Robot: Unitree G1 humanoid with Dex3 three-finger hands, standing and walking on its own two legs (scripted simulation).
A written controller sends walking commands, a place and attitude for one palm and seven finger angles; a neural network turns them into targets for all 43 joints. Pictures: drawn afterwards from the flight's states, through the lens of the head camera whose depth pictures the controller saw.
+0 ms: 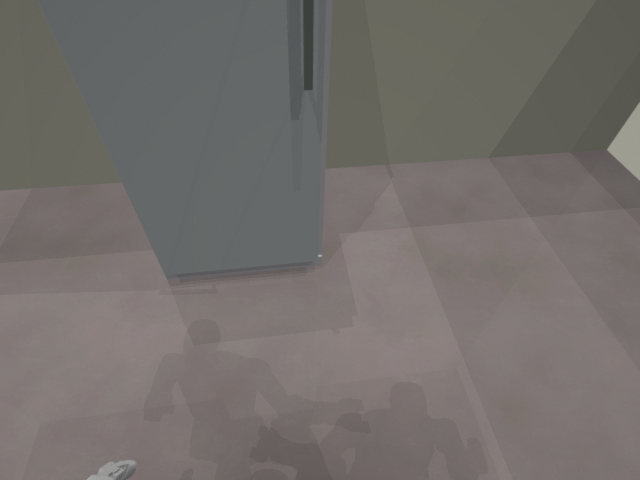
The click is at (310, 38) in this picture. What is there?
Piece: fridge door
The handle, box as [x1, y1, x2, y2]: [302, 0, 313, 89]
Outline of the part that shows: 302,0 303,88 312,89 313,0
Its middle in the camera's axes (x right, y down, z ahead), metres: -0.03 -0.51 +0.74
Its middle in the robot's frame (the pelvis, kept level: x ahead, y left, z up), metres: +0.93 +0.09 +0.27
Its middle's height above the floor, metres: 1.04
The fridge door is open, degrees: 0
